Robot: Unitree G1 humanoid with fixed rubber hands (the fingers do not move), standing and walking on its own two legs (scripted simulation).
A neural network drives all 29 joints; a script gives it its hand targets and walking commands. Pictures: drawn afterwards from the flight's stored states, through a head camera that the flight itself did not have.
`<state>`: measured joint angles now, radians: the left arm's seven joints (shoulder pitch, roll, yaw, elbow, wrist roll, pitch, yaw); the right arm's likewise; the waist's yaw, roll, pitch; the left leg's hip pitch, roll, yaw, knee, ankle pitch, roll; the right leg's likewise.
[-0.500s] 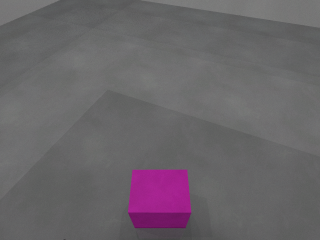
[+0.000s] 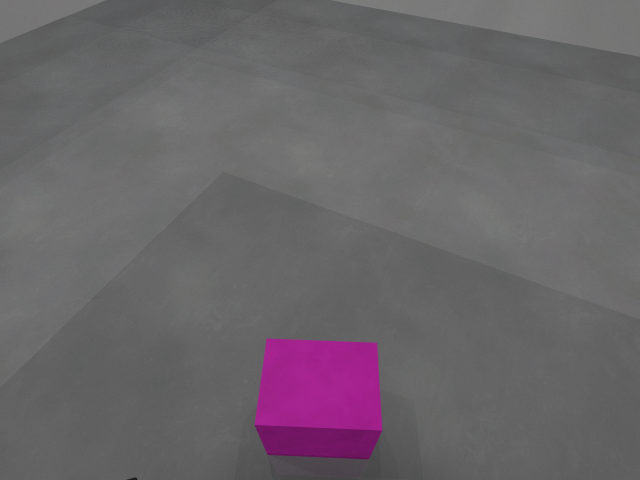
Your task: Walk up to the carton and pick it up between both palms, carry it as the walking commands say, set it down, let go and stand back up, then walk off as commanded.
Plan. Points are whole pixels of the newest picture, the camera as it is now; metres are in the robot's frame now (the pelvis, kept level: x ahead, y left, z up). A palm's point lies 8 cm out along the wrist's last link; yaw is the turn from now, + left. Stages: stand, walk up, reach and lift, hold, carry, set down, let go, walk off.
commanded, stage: walk up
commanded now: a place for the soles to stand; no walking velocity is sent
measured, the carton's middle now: (319, 401) +0.42 +0.03 -0.60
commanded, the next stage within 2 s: stand in 0.44 s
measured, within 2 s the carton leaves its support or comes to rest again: neither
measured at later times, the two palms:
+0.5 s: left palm out of the picture +0.11 +0.30 -0.10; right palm out of the picture +0.06 -0.33 -0.08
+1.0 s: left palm out of the picture +0.16 +0.28 -0.11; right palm out of the picture +0.16 -0.30 -0.08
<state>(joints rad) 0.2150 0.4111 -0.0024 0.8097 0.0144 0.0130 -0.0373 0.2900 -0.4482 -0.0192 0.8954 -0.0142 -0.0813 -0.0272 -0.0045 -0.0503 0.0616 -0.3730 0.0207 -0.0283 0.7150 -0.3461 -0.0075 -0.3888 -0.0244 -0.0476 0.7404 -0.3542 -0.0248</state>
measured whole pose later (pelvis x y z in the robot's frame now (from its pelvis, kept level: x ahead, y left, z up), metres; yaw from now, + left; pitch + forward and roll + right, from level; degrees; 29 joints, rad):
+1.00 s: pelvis +0.01 +0.00 +0.00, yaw +0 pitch +1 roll +0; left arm 0.07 0.36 0.03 0.68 0.06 0.15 -0.08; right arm 0.09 -0.34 -0.12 0.65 -0.04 0.13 0.02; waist 0.00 -0.05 0.17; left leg -0.38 0.02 -0.03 0.72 -0.36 -0.03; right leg -0.39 -0.02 -0.05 0.74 -0.37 -0.01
